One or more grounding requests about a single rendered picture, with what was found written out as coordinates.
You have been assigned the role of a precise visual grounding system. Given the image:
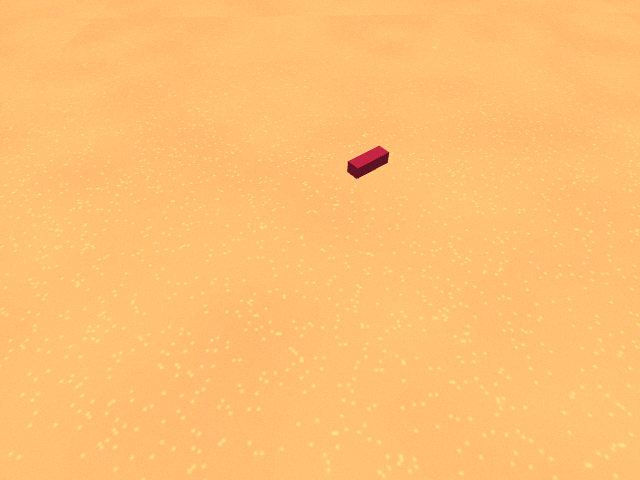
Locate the carton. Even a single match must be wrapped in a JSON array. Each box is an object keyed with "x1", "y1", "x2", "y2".
[{"x1": 347, "y1": 146, "x2": 389, "y2": 179}]

